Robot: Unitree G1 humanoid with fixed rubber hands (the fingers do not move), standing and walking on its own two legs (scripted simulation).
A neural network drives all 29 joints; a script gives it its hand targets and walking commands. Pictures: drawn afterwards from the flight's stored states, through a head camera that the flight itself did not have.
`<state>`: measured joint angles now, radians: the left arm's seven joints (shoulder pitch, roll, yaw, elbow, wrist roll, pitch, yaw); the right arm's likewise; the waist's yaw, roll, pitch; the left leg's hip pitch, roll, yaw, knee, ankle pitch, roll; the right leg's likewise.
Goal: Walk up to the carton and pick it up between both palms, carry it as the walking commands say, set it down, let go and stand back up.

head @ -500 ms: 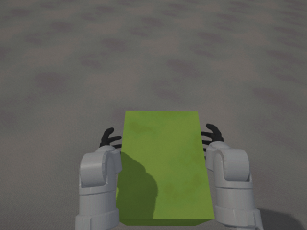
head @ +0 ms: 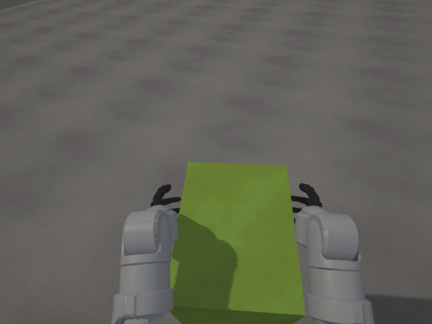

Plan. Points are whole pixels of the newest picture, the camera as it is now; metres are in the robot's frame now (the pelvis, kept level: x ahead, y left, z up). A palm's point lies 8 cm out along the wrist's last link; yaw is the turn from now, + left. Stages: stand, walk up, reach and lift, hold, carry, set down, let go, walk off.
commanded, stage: carry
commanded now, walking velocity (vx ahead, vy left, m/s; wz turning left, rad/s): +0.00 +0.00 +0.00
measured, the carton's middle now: (233, 246) +0.29 -0.02 +0.01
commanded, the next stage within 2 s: none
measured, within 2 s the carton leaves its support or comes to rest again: neither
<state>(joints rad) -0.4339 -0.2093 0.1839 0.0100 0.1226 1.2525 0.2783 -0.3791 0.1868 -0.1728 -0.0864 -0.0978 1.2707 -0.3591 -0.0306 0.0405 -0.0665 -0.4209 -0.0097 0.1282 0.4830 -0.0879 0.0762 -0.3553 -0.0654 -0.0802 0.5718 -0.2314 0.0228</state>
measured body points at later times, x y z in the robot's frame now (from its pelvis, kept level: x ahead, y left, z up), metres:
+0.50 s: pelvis -0.03 -0.04 -0.01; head -0.02 -0.03 +0.44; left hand +0.28 +0.10 +0.06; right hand +0.28 -0.18 +0.06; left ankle +0.11 +0.07 -0.73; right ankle +0.04 -0.14 -0.73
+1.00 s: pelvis +0.00 -0.05 +0.00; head +0.01 -0.05 +0.45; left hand +0.31 +0.09 +0.06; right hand +0.31 -0.19 +0.06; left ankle +0.11 +0.07 -0.73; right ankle +0.04 -0.14 -0.73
